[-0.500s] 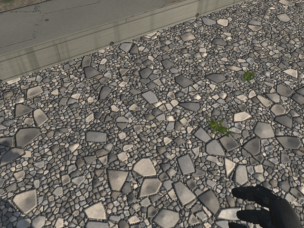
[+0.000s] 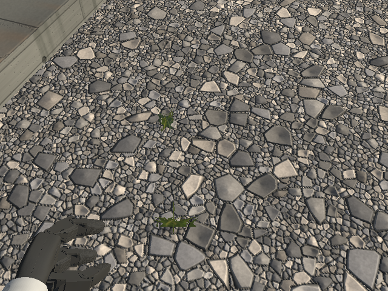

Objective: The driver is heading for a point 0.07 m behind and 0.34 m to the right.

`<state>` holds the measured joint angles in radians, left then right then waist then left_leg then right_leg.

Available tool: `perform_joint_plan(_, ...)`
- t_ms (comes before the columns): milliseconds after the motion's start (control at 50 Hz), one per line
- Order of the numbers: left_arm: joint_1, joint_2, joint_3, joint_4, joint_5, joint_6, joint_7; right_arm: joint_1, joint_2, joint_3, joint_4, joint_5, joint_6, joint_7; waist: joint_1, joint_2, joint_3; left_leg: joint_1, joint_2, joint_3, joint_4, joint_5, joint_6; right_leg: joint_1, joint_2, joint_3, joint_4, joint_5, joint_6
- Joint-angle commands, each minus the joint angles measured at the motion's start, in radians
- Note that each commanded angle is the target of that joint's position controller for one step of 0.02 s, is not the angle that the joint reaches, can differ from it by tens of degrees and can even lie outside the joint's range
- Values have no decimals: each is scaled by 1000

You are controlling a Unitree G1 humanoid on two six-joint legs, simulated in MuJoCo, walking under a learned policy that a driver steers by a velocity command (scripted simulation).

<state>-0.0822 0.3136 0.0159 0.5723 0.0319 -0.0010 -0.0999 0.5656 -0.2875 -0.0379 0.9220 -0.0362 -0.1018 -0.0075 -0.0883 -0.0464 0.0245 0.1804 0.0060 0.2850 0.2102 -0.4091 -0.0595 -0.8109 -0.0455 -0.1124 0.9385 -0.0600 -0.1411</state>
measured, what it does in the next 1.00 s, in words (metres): walks ahead, turning right: right foot, then left foot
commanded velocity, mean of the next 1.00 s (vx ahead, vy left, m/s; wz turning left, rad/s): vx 0.24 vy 0.00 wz -0.55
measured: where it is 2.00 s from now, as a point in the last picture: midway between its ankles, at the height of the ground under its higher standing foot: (301, 264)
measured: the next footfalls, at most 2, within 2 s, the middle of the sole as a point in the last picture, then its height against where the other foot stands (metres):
right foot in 0.10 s outside the picture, level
left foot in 0.50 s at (174, 261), level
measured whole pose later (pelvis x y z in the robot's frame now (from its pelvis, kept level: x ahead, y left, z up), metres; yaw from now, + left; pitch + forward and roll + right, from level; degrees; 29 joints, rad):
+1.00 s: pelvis +0.37 -0.02 +0.01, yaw -36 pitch +1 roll +3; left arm 0.30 0.27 0.08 0.71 0.01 0.05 0.03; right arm 0.06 -0.30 -0.09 0.68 0.00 0.03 -0.05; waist 0.04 0.05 0.05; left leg -0.55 0.00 0.00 0.91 -0.42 -0.02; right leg -0.33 0.01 0.05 0.63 -0.31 -0.05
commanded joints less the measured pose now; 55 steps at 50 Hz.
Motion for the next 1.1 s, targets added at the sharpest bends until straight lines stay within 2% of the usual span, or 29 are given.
perform_joint_plan(20, 4, 22, -6, -35, 4, -11, -1, -77, -171, -28, -81, 4, -9, -23, 122, 126, 64, -145, 213, 10, 82, 1368, 35, 266, 109, -117, -147, -17, -45)
perform_joint_plan(60, 291, 73, 21, 56, 12, -24, 18, -123, -233, -45, -102, 13, 20, -38, 262, 142, -79, -197, 256, -22, 481, 1516, 40, 594, 175, -71, -232, -37, -75)
perform_joint_plan(80, 494, 114, 49, 131, 12, -37, 42, -158, -224, -44, -122, 20, 26, -29, 330, 119, -166, -319, 252, -37, 778, 1299, 40, 852, 171, 10, -349, 68, -110)
perform_joint_plan(100, 468, 158, 83, 151, -21, -28, 82, -170, -171, -45, -129, 19, 30, -9, 277, -54, -141, -601, 60, -38, 1120, 207, 12, 1047, 79, 172, -403, 171, -112)
perform_joint_plan(120, 432, 315, 114, 106, 15, -7, 81, -62, -117, -29, -236, 25, 26, -12, 163, -146, -306, -924, -27, -139, 1543, -194, -43, 1334, -230, 620, -298, 904, -325)
perform_joint_plan(140, 435, 310, 126, 14, -33, -20, 80, -218, -177, -24, -327, 42, -49, -21, 245, -19, -540, -986, -61, -460, 1560, -158, -39, 1400, -278, 902, -502, 497, -429)
perform_joint_plan(160, 344, 269, 121, 12, -32, -40, 74, -275, -169, -24, -351, 71, -64, -28, 172, 123, -393, -1025, -12, -472, 1441, -110, -19, 1249, -262, 849, -575, 378, -380)
perform_joint_plan(200, 195, 141, 87, -9, -64, -68, 76, -232, -173, -37, -292, 56, -33, -47, 49, 271, -154, -929, 77, -431, 1261, -44, -28, 865, -182, 656, -607, 399, -273)
perform_joint_plan(260, 172, 86, 71, 20, -61, -74, 90, -237, -137, -45, -300, 25, 8, -44, 7, 156, -23, -738, 113, -363, 992, 25, -40, 467, -60, 431, -615, 600, -186)
perform_joint_plan(300, 223, 100, 78, 58, -50, -60, 114, -317, -58, -23, -335, 11, 2, -41, 39, 92, -56, -699, 59, -299, 819, 154, -38, 418, 29, 327, -575, 716, -137)
perform_joint_plan(340, 255, 82, 76, 78, -53, -30, 137, -357, -29, -12, -334, 13, 2, -30, 76, 39, -129, -621, 8, -269, 620, 369, -32, 444, 92, 254, -532, 645, -68)
perform_joint_plan(420, 343, 59, 70, 121, -57, -2, 151, -519, -52, -15, -381, 26, -1, 0, 156, -35, -117, -615, -31, -290, 393, 531, -3, 550, 41, 341, -481, 406, -9)
perform_joint_plan(480, 308, 46, 66, 114, -42, 0, 149, -466, -96, -37, -372, 16, -14, 13, 97, -60, -120, -590, -20, -312, 271, 481, 60, 667, -5, 416, -333, 435, 14)
perform_joint_plan(500, 286, 41, 63, 103, -39, -6, 143, -403, -108, -43, -355, 5, -25, 13, 58, -45, -150, -471, 8, -317, 199, 670, 94, 653, 30, 392, -232, 440, 44)
perform_joint_plan(520, 313, 14, 55, 82, -20, -18, 136, -333, -150, -46, -352, -19, -31, 7, 50, 71, -253, -219, 167, -460, 287, 1138, 189, 514, 103, 351, -14, 127, 94)
perform_joint_plan(540, 468, 14, 48, 119, -39, -23, 127, -281, -117, -36, -332, -36, -17, 7, 76, 311, -403, 38, 427, -782, 316, 1390, 438, 292, 216, 340, 275, -620, 180)
perform_joint_plan(560, 486, 104, 61, 143, -44, -16, 112, -280, -84, -34, -339, -1, 1, 4, 59, 217, -465, 17, 448, -889, 274, 1139, 455, 267, 167, 377, 371, -655, 185)
perform_joint_plan(580, 393, 129, 72, 135, -58, 7, 112, -334, -72, -31, -349, 17, 17, -1, 48, 131, -356, -66, 392, -827, 245, 862, 407, 213, 134, 350, 437, -587, 207)
perform_joint_plan(620, 319, 80, 65, 123, -46, 56, 131, -436, -39, -10, -355, 20, 53, -9, 86, 51, -168, -346, 286, -707, 145, 405, 317, 222, 78, 271, 363, -498, 219)
perform_joint_plan(660, 359, 19, 52, 133, -52, 73, 134, -516, -58, -16, -360, 11, 75, -6, 136, 141, -80, -560, 168, -534, 67, 238, 241, 373, 69, 176, 129, -456, 218)
perform_joint_plan(700, 362, 19, 52, 133, -51, 64, 139, -494, -95, -38, -352, 11, 85, -13, 109, 197, -115, -524, 171, -466, 67, 304, 264, 418, 64, 134, 35, -430, 219)
perform_joint_plan(800, 311, 53, 64, 85, -53, 59, 132, -464, -114, -57, -329, 19, 108, -49, 77, 209, -165, -433, 277, -454, 61, 270, 301, 417, 4, 114, -47, -340, 173)
perform_joint_plan(900, 436, 61, 94, 119, -45, 68, 113, -515, -106, -69, -307, 50, 124, -52, 147, 167, -128, -537, 238, -294, 176, 97, 180, 609, 41, 64, -335, -220, 66)
perform_joint_plan(920, 469, 106, 111, 118, -38, 68, 119, -477, -71, -66, -290, 51, 130, -46, 148, 18, -63, -666, 163, -206, 372, 5, 95, 656, -40, 261, -520, -204, -3)
perform_joint_plan(940, 458, 252, 141, 80, -35, 60, 135, -514, -39, -57, -349, 33, 125, -42, 127, -263, 6, -936, -38, -155, 642, -196, 2, 677, -285, 722, -660, -74, -168)
perform_joint_plan(960, 427, 233, 133, 58, 10, 34, 137, -647, -57, -64, -378, 25, 107, -44, 171, -180, -1, -962, -59, -349, 848, -218, 21, 593, -293, 781, -712, -140, -225)
perform_joint_plan(980, 348, 206, 125, 44, 8, 13, 140, -618, -75, -71, -369, 35, 102, -41, 111, -130, -5, -952, -39, -393, 899, -112, 41, 586, -242, 682, -704, -171, -163)
perform_joint_plan(1020, 250, 147, 112, 16, -45, 6, 144, -543, -100, -87, -317, 18, 106, -49, 71, -62, -37, -919, -19, -388, 909, 33, 28, 603, -167, 558, -642, -110, -64)
perform_joint_plan(1100, 298, 114, 101, 7, -50, 22, 159, -562, -59, -78, -331, 33, 98, -34, 80, -67, -106, -856, -70, -382, 904, 106, -5, 660, -98, 519, -579, 92, -58)
Keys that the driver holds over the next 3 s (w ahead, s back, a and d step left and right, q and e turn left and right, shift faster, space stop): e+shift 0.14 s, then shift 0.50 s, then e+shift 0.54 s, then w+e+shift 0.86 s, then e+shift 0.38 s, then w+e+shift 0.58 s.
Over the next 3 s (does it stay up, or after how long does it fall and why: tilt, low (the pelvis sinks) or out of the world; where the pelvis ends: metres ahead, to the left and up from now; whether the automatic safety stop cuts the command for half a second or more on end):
stays up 0.23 -0.98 0.01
